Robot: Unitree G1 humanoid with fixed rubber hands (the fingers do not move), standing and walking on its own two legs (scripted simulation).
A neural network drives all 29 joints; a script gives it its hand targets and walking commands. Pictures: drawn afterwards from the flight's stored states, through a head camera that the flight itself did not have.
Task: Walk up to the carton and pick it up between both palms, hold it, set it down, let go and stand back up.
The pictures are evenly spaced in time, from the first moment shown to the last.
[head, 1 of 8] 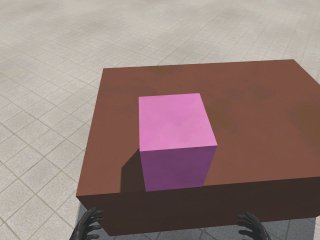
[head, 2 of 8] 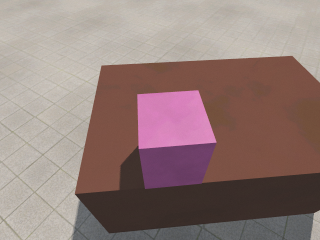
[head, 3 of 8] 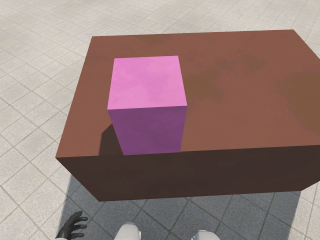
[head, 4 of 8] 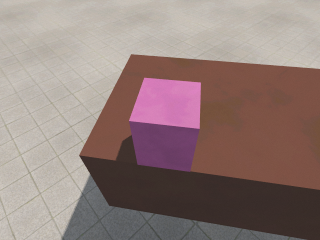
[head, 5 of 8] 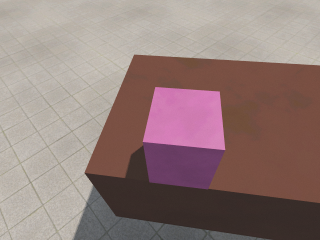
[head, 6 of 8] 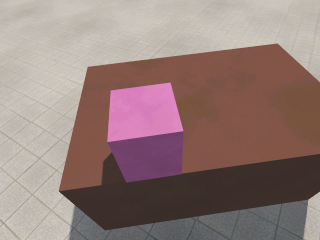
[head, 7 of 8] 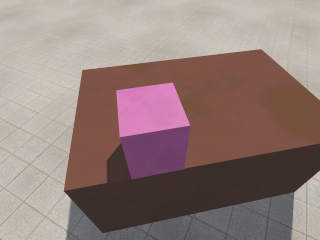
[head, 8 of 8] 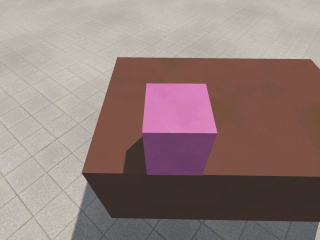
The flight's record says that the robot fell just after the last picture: no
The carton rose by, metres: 0.00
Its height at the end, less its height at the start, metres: +0.00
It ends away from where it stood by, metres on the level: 0.00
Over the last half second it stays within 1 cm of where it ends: yes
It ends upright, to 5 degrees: yes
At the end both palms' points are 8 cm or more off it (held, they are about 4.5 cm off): yes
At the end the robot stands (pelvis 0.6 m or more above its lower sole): yes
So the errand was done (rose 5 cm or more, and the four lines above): no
